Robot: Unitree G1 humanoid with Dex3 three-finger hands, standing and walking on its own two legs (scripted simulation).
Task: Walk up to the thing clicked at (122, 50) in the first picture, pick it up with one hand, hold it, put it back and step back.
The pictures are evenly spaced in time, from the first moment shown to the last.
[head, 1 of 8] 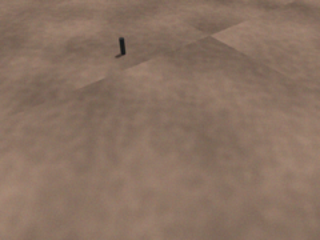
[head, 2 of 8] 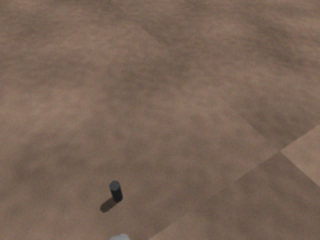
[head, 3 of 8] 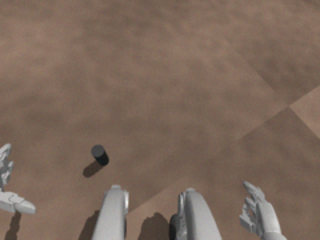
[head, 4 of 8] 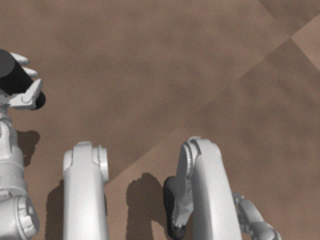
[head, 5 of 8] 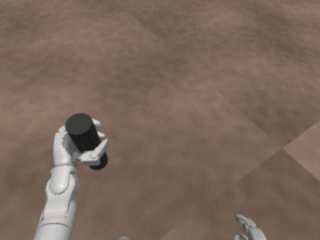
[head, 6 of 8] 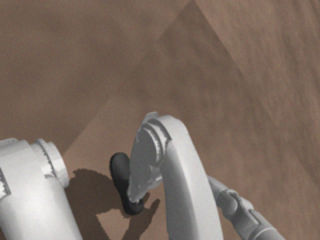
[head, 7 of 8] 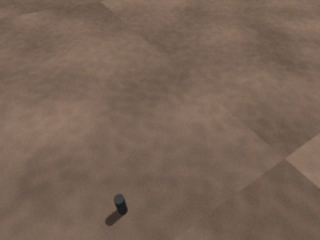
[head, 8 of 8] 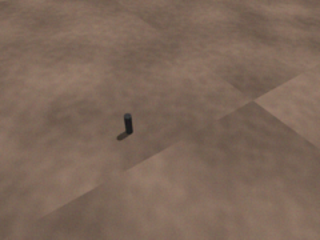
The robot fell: no
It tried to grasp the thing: yes
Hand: left
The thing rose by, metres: 0.69
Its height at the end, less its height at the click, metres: +0.00
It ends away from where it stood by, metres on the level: 0.01
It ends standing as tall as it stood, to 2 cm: yes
